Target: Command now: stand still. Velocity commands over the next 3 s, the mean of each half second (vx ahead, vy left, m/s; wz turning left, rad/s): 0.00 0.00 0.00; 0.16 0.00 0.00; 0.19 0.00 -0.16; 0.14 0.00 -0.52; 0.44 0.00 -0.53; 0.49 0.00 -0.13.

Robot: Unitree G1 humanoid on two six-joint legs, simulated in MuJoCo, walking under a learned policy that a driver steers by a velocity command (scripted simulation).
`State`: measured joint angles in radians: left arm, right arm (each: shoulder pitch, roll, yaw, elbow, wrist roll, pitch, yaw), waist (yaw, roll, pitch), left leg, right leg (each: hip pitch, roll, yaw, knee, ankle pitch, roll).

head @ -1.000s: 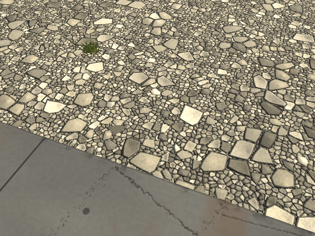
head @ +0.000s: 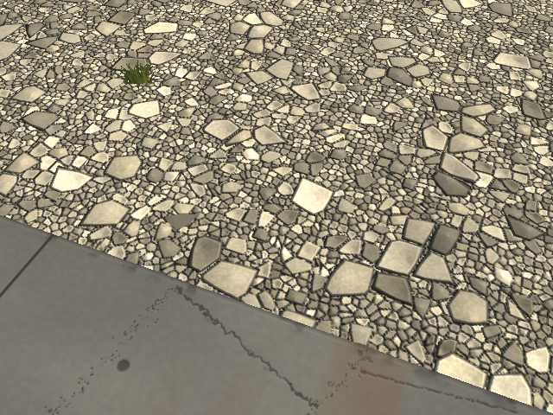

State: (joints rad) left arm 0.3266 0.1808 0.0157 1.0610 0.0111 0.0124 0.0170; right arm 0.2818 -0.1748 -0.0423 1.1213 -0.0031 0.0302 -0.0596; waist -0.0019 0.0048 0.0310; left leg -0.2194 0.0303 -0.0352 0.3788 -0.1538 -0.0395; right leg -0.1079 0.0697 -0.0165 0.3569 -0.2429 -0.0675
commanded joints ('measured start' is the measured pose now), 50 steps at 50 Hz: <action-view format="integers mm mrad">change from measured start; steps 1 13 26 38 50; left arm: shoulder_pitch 83 105 122 180 303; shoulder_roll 95 95 97 135 85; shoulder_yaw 16 17 17 24 13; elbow -18 -33 -52 -57 57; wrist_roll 0 0 -2 12 -28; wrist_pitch -2 3 2 0 -26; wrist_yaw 3 7 10 25 48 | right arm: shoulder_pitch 69 85 100 29 -150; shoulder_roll -89 -92 -97 -27 33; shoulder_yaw -12 -9 -12 25 52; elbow -8 2 0 -65 -306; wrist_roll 1 3 4 -34 55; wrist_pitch -5 -11 -10 -11 -123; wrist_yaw -2 -1 -5 26 76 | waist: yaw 0 0 -1 62 48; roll -4 -2 2 -104 -37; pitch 37 39 38 111 152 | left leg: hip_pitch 28 18 18 -217 -1328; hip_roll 45 50 51 -24 177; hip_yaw -43 -41 -36 87 -16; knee -36 -34 -31 263 1710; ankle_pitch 54 50 49 -282 -510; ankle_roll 24 17 12 99 1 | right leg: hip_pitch -76 -66 -61 -51 266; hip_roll -126 -125 -119 -276 -393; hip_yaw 111 117 111 364 275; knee -87 -90 -88 -222 -207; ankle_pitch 169 192 220 -523 -14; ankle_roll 22 22 17 -151 -165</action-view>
